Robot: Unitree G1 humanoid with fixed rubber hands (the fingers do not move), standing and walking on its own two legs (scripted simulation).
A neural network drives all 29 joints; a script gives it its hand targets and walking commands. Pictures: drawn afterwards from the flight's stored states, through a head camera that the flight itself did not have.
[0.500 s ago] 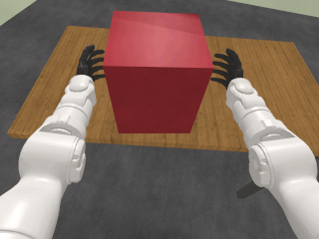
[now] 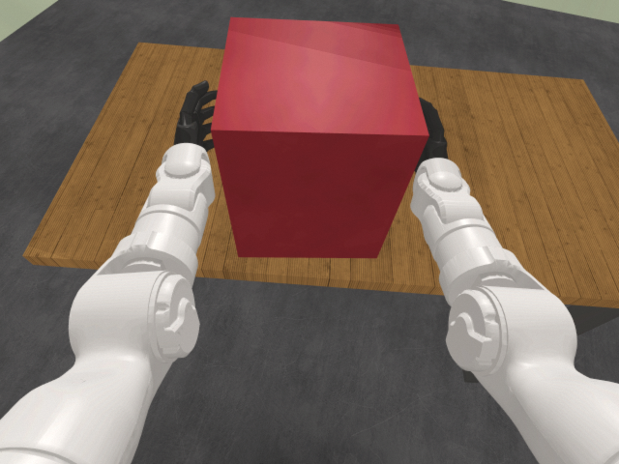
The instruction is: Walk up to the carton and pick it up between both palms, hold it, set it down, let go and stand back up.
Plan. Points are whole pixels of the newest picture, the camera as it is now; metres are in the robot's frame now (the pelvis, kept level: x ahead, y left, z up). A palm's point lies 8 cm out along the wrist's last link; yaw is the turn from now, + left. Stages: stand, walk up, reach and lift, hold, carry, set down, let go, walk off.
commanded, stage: reach and lift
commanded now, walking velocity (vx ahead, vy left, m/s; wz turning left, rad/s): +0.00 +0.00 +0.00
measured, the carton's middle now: (311, 150) +0.50 +0.00 +0.08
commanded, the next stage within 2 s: none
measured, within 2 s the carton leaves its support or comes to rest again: leaves its support in 1.50 s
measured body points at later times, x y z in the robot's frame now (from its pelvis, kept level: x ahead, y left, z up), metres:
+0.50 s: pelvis +0.03 +0.01 +0.01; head +0.07 +0.02 +0.46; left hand +0.47 +0.15 +0.11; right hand +0.45 -0.15 +0.10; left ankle +0.01 +0.10 -0.74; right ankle +0.00 -0.08 -0.74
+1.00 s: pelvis +0.03 +0.01 +0.01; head +0.07 +0.02 +0.46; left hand +0.47 +0.15 +0.11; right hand +0.45 -0.15 +0.10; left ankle +0.01 +0.10 -0.74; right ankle +0.00 -0.07 -0.74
